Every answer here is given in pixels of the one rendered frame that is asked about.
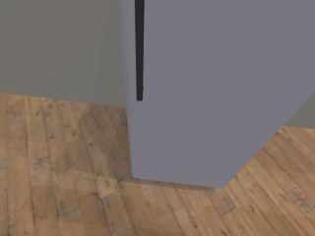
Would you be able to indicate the fridge door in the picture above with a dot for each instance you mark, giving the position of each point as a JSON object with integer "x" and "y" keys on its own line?
{"x": 220, "y": 78}

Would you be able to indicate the handle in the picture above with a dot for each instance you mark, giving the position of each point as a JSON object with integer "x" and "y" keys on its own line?
{"x": 139, "y": 44}

